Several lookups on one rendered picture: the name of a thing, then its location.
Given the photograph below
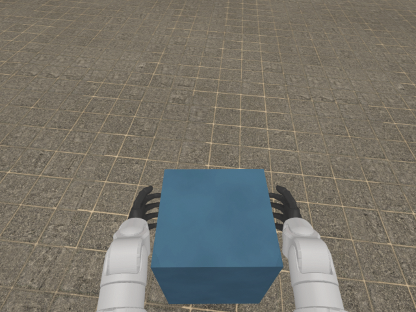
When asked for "robot right hand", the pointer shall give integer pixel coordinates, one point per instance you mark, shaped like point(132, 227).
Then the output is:
point(289, 207)

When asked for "left robot forearm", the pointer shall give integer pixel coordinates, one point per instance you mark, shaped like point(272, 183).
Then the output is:
point(124, 276)

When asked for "right robot forearm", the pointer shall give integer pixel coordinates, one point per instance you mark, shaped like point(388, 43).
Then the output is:
point(311, 267)

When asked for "robot left hand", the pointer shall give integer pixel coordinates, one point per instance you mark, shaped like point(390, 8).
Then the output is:
point(140, 208)

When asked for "carton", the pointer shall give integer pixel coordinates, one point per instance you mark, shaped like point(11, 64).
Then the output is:
point(215, 240)

